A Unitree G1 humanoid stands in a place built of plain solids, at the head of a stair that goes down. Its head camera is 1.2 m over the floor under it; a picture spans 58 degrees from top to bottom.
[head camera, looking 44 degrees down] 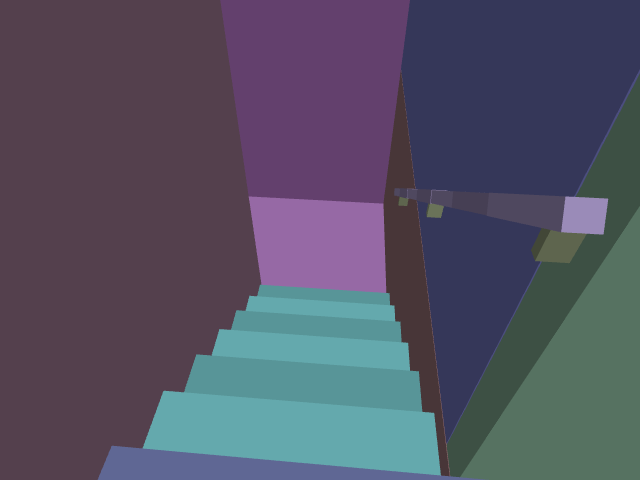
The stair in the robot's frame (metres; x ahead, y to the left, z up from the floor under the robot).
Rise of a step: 0.19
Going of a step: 0.26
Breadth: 0.91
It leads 5 degrees to the right of straight ahead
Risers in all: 7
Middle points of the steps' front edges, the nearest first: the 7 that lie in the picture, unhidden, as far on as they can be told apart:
0.41 0.11 0.00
0.66 0.08 -0.19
0.92 0.06 -0.38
1.17 0.04 -0.57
1.43 0.01 -0.76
1.69 -0.01 -0.95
1.94 -0.03 -1.15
